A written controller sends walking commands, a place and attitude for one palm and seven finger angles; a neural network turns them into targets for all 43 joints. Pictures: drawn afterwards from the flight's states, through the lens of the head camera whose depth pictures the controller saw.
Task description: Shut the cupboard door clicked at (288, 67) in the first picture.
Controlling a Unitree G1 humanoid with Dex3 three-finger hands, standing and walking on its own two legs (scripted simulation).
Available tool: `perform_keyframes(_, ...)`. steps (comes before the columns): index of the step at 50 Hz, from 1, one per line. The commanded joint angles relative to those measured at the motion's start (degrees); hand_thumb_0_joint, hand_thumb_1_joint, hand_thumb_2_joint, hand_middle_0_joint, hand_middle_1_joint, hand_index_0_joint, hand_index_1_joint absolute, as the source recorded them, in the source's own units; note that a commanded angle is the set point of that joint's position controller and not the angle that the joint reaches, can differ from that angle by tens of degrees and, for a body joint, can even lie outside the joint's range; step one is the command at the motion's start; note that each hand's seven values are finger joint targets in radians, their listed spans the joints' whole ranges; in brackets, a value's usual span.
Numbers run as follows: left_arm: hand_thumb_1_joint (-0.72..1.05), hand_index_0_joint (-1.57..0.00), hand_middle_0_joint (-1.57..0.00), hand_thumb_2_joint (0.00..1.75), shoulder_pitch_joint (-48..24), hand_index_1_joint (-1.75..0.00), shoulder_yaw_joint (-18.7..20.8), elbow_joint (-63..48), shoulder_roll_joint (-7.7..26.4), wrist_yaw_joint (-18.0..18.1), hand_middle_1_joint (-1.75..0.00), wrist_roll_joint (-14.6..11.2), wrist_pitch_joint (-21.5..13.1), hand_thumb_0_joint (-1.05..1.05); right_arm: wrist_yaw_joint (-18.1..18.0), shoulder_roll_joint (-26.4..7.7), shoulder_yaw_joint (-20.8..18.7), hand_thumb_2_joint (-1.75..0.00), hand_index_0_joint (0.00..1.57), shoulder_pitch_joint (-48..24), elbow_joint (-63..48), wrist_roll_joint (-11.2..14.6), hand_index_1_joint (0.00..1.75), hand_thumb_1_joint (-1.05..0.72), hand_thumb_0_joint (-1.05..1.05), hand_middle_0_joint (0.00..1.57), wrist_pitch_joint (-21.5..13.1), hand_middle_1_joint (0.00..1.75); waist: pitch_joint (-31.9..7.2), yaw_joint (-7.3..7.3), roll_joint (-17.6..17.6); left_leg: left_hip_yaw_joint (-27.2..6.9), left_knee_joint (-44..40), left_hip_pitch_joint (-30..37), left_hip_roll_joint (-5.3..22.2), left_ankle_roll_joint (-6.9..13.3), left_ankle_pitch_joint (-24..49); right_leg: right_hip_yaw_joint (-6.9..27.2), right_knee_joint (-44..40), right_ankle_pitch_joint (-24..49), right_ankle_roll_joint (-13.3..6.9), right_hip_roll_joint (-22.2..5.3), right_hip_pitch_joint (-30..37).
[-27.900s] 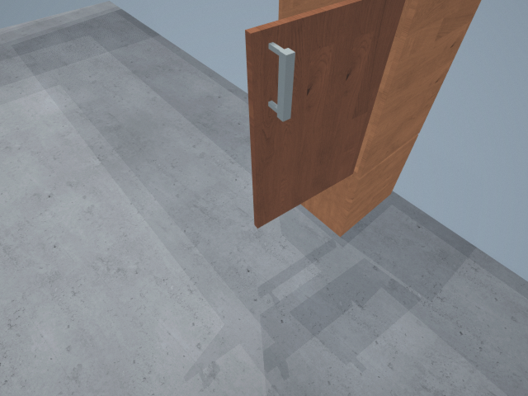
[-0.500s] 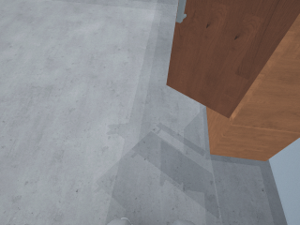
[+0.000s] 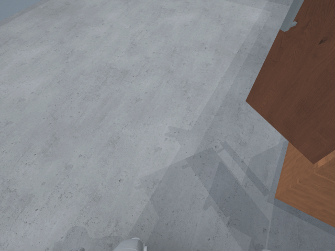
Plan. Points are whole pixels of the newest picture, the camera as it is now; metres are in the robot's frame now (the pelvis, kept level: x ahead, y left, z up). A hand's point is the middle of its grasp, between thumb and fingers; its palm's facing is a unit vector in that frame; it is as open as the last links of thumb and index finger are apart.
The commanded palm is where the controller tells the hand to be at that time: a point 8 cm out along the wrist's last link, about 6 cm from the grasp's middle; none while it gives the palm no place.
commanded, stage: walk to a spot facing it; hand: left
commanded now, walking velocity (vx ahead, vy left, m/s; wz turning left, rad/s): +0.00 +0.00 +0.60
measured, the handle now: (299, 6) +0.78 -0.39 +0.16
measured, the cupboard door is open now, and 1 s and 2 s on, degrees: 60 60 60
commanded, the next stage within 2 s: turn to face it in 1.36 s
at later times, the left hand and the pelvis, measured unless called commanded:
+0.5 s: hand out of the picture +0.02 +0.18 -0.15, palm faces +0.31 -0.91 -0.28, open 7.4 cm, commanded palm none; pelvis +0.01 -0.03 +0.00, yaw +19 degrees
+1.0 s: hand out of the picture +0.07 +0.23 -0.15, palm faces +0.55 -0.78 -0.29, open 7.4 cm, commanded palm none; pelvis +0.10 -0.01 -0.01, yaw +36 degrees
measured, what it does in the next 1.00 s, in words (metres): walks ahead, turning left: left foot, then right foot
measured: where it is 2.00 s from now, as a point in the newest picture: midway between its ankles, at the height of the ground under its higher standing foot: (130, 222)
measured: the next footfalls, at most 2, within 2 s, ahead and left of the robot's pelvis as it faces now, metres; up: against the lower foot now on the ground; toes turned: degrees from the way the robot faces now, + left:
left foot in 0.04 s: +0.05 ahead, +0.14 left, +0.00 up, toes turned +5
right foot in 0.30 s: +0.07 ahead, -0.13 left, +0.00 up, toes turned +9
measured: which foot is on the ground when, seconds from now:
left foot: up 0.00-0.02, down 0.04-0.30, up 0.32-0.64, down 0.66-0.96, up 0.98-1.00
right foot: down 0.00-0.04, up 0.06-0.28, down 0.30-0.64, up 0.66-0.94, down 0.96-1.00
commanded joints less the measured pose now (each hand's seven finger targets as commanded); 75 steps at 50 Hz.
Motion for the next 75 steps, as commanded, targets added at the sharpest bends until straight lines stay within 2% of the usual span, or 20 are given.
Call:
perform_keyframes(1,0.9,-0.2,-0.2,0.9,3.5,-0.3,3.2,-4.3,10.9,0.3,-0.3,-1.0,-0.6,0.0,-0.4,-8.7,-1.7,-0.9,0.2,4.6,-3.3,-0.7,0.3,-0.9,0.0,0.2,-2.6,0.3,-13.9,-1.01,2.4,-8.8,-17.9,18.8,7.8,5.1,26.9,-1.0,12.5,24.1,-0.2,-5.3,-5.5)
perform_keyframes(2,0.9,-0.2,-0.2,0.9,3.0,-0.3,1.9,-6.6,6.5,0.0,-0.3,-1.3,-0.4,0.0,-1.1,-14.7,-3.2,-0.9,0.2,8.3,-2.7,-0.9,0.3,-0.9,0.0,0.2,-2.8,0.3,-15.8,-2.89,19.4,-26.6,-18.3,26.3,22.2,14.1,52.2,-1.6,24.3,-15.2,3.2,2.0,-18.8)
perform_keyframes(3,0.9,-0.2,-0.2,0.9,-1.0,-0.3,1.6,-8.6,6.9,0.2,-0.3,-0.7,0.0,0.0,-1.6,-15.0,-3.3,-0.9,0.2,11.3,-1.4,-1.0,0.3,-0.9,0.0,0.2,-2.3,0.3,-15.3,-4.75,13.0,-26.5,-18.7,22.8,23.7,17.4,45.8,4.6,30.2,-17.7,1.8,2.4,-19.6)
perform_keyframes(13,0.9,-0.2,-0.2,0.9,6.3,-0.3,2.4,-3.5,5.9,-0.5,-0.3,-1.1,-0.2,0.0,-2.7,-9.3,-2.0,-0.9,0.2,-3.3,-4.7,-0.8,0.3,-0.9,0.0,0.2,-1.9,0.3,-10.4,3.66,8.6,-19.2,-16.3,-0.6,8.4,9.0,17.7,3.8,-1.0,3.9,1.1,7.8,2.8)
perform_keyframes(16,0.9,-0.2,-0.2,0.9,6.2,-0.3,3.6,-4.8,14.5,0.4,-0.3,0.0,-1.3,0.0,-1.4,-4.8,-2.1,-0.9,0.2,-2.5,-5.7,-0.6,0.3,-0.9,0.0,0.2,-1.4,0.3,-7.0,4.59,-13.2,-8.1,21.0,-13.1,-3.8,1.2,-10.8,31.9,-22.1,-3.6,-10.8,-19.3,0.1)
perform_keyframes(20,0.9,-0.2,-0.2,0.9,-2.7,-0.3,2.5,-6.5,7.6,1.1,-0.3,0.0,-1.4,0.0,-0.2,-2.6,-1.6,-0.9,0.2,-0.4,-3.3,-0.5,0.3,-0.9,0.0,0.2,-0.8,0.3,-5.6,-0.47,-8.6,-5.8,28.5,-11.0,0.4,0.0,-2.0,12.1,-14.5,16.4,-9.5,-10.0,-1.1)
perform_keyframes(24,0.9,-0.2,-0.2,0.9,3.3,-0.3,3.3,-4.5,9.4,1.1,-0.3,-0.2,-1.7,0.0,-0.1,-0.4,-0.3,-0.9,0.2,-4.0,-4.0,-0.1,0.3,-0.9,0.0,0.2,-1.2,0.3,-9.1,3.13,-7.8,-0.7,10.7,-7.2,0.2,-0.5,-4.5,6.2,-9.3,35.3,-9.4,-10.9,9.0)
perform_keyframes(30,0.9,-0.2,-0.2,0.9,4.7,-0.3,4.3,-2.1,11.3,-0.4,-0.3,-0.4,-1.9,0.0,-0.1,-1.4,0.0,-0.9,0.2,-0.4,-3.4,-0.2,0.3,-0.9,0.0,0.2,-3.1,0.3,-9.6,2.34,-7.5,4.0,-12.7,6.3,-0.2,2.1,0.1,2.8,-6.6,12.4,-5.9,-12.1,5.4)
perform_keyframes(32,0.9,-0.2,-0.2,0.9,2.9,-0.3,3.7,-4.4,6.7,-1.6,-0.3,-1.2,-1.4,0.0,-0.7,-10.3,-2.2,-0.9,0.2,8.2,-1.4,-1.4,0.3,-0.9,0.0,0.2,-3.8,0.3,-11.4,-3.04,15.8,-19.3,-23.3,25.7,14.5,9.9,4.4,-5.8,15.0,-7.3,1.0,-2.5,-18.1)
perform_keyframes(34,0.9,-0.2,-0.2,0.9,-9.4,-0.3,2.3,-10.0,5.7,-2.0,-0.3,-0.1,-1.7,0.0,-1.8,-13.0,-2.6,-0.9,0.2,17.0,1.4,-1.6,0.3,-0.9,0.0,0.2,-4.1,0.3,-7.5,-7.24,13.0,-33.3,-27.7,25.0,23.0,18.3,4.8,3.6,29.8,-14.4,0.8,0.9,-32.3)
perform_keyframes(46,0.9,-0.2,-0.2,0.9,3.1,-0.3,2.9,-3.0,6.3,-3.6,-0.3,-0.5,-2.7,0.0,-2.0,-8.9,-1.4,-0.9,0.2,3.6,0.1,-0.8,0.3,-0.9,0.0,0.2,-5.2,0.3,-5.4,4.5,7.5,-15.5,-20.7,-2.4,7.5,9.9,-3.5,0.7,-1.7,7.1,2.1,7.6,5.1)
perform_keyframes(48,0.9,-0.2,-0.2,0.9,16.2,-0.3,5.3,-0.4,16.1,-2.1,-0.3,0.5,-4.0,0.0,-1.6,-2.0,-0.1,-0.9,0.2,3.4,-2.1,0.4,0.3,-0.9,0.0,0.2,-5.8,0.3,-11.1,10.67,-18.4,-3.3,9.9,-19.8,-4.7,4.2,-12.2,28.7,-19.7,-17.3,-4.6,-14.5,23.3)
perform_keyframes(50,0.9,-0.2,-0.2,0.9,10.9,-0.3,4.7,-1.6,13.8,-0.7,-0.3,-0.2,-3.5,0.0,-1.2,-3.8,-1.0,-0.9,0.2,2.2,-2.4,-0.6,0.3,-0.9,0.0,0.2,-5.4,0.3,-6.6,6.61,-15.5,-8.3,30.7,-21.6,0.9,4.5,-8.2,39.6,-27.0,-29.9,-9.5,-20.5,10.4)
perform_keyframes(54,0.9,-0.2,-0.2,0.9,2.4,-0.3,2.7,-2.3,6.2,-0.6,-0.3,-0.2,-4.9,0.0,0.5,-0.1,-0.2,-0.9,0.2,3.2,0.4,-0.8,0.3,-0.9,0.0,0.2,-3.8,0.3,-4.4,1.01,-7.5,-4.6,27.1,-15.2,5.2,2.2,6.1,9.5,-23.5,-1.5,-6.3,-12.7,1.1)
perform_keyframes(59,0.9,-0.2,-0.2,0.9,5.9,-0.3,2.7,1.0,6.2,-0.6,-0.3,-0.3,-5.6,0.0,1.4,1.6,0.3,-0.9,0.2,-1.5,-1.4,-0.6,0.3,-0.9,0.0,0.2,-3.4,0.3,-3.3,1.72,-5.9,-0.1,13.3,-15.8,5.4,1.6,7.8,-1.2,-22.1,14.7,-6.6,-12.8,7.3)
perform_keyframes(67,0.9,-0.2,-0.2,0.9,7.2,-0.3,3.5,2.5,10.3,-0.8,-0.3,-0.7,-5.0,0.0,1.3,-1.8,0.1,-0.9,0.2,1.2,-2.3,-1.2,0.3,-0.9,0.0,0.2,-5.2,0.3,-9.6,-1.47,-4.0,7.9,-10.7,7.1,-1.6,5.3,8.4,-10.3,-0.4,39.9,-3.8,-13.1,9.4)
perform_keyframes(68,0.9,-0.2,-0.2,0.9,6.9,-0.3,3.4,1.6,9.5,-1.2,-0.3,-0.9,-4.8,0.0,0.6,-5.9,-1.1,-0.9,0.2,8.5,-0.4,-1.4,0.3,-0.9,0.0,0.2,-5.4,0.3,-14.6,-5.33,1.7,3.5,-14.5,21.8,1.0,6.7,11.3,-10.9,13.2,32.2,-1.7,-11.3,0.6)
perform_keyframes(69,0.9,-0.2,-0.2,0.9,7.5,-0.3,2.9,-1.1,6.1,-2.3,-0.3,-1.6,-4.3,0.0,-0.3,-14.5,-3.1,-0.9,0.2,14.5,0.2,-1.9,0.3,-0.9,0.0,0.2,-5.8,0.3,-19.5,-7.41,19.5,-24.6,-17.3,35.7,19.4,15.1,21.3,-9.9,33.1,-6.6,2.4,-0.8,-20.4)
perform_keyframes(70,0.9,-0.2,-0.2,0.9,-0.8,-0.3,1.7,-5.3,6.7,-2.1,-0.3,-1.1,-4.0,0.0,-1.2,-17.3,-3.3,-0.9,0.2,19.3,1.3,-0.8,0.3,-0.9,0.0,0.2,-5.5,0.3,-19.5,-9.59,12.9,-32.1,-21.1,36.7,24.7,18.9,32.1,-0.1,40.7,-14.9,1.7,1.5,-28.4)
perform_keyframes(75,0.9,-0.2,-0.2,0.9,4.6,-0.3,1.9,-0.3,3.5,-1.9,-0.3,-0.3,-2.1,0.0,-3.0,-6.8,0.2,-0.9,0.2,2.9,-2.1,-0.9,0.3,-0.9,0.0,0.2,-6.7,0.3,-11.6,0.25,12.4,-14.8,-24.8,12.2,15.5,12.9,19.9,6.2,33.2,-1.8,1.3,-0.6,-20.1)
